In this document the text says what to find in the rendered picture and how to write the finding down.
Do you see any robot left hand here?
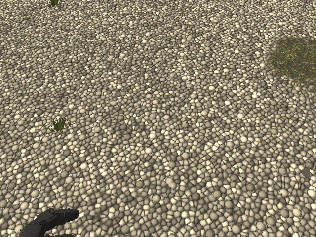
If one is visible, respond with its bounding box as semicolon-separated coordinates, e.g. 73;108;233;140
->
18;207;79;237

